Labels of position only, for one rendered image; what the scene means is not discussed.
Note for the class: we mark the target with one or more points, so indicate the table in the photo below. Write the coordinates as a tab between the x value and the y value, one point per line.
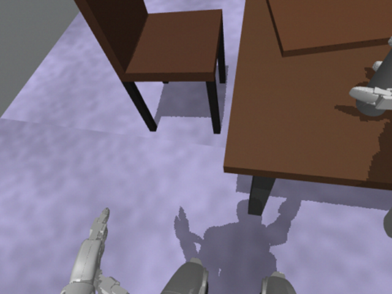
293	117

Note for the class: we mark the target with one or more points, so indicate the chair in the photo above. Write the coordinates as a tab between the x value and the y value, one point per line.
170	46

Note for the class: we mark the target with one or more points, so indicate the right robot hand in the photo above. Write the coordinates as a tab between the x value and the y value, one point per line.
382	99

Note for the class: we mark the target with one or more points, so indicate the left robot hand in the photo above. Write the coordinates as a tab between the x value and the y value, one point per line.
86	267

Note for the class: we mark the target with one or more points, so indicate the left robot arm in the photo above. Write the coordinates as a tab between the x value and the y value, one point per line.
78	288

